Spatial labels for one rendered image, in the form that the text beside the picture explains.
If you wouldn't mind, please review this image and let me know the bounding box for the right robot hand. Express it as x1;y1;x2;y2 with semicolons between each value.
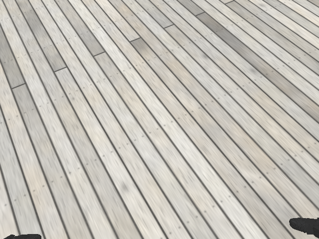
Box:
289;217;319;238

